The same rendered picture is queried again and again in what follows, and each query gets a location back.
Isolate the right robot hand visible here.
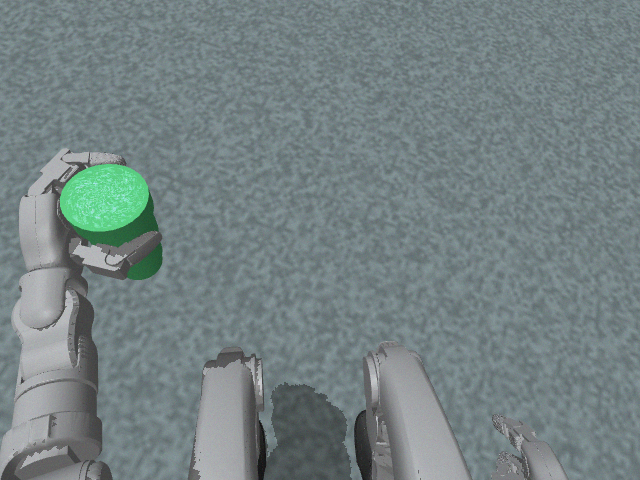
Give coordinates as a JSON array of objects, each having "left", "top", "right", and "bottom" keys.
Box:
[{"left": 491, "top": 414, "right": 569, "bottom": 480}]

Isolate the left robot arm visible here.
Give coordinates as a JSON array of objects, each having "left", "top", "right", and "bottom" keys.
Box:
[{"left": 0, "top": 267, "right": 113, "bottom": 480}]

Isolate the left robot hand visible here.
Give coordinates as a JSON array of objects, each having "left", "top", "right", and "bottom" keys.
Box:
[{"left": 19, "top": 148, "right": 162, "bottom": 280}]

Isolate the cup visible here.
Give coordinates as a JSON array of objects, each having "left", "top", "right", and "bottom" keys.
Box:
[{"left": 60, "top": 164, "right": 163, "bottom": 280}]

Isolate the right robot foot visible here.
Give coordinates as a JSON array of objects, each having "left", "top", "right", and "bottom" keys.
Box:
[{"left": 354, "top": 410, "right": 372, "bottom": 480}]

